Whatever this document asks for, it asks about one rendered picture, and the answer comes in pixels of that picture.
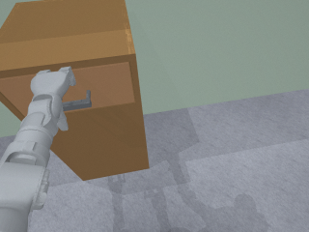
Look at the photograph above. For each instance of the drawer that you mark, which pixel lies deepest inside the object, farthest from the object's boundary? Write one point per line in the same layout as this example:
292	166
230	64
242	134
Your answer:
109	85

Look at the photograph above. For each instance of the handle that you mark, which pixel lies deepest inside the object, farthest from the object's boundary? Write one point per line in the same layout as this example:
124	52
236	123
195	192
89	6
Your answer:
79	104

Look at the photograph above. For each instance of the left robot forearm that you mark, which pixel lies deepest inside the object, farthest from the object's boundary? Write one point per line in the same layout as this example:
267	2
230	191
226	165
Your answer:
35	136

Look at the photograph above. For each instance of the robot left hand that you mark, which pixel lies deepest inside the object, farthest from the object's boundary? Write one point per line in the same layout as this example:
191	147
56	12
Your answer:
55	82

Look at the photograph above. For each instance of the cabinet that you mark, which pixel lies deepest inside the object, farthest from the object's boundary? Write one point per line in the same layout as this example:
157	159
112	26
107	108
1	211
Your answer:
53	34

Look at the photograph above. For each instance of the robot left upper arm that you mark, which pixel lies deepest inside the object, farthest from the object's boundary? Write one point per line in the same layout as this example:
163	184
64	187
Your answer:
23	188

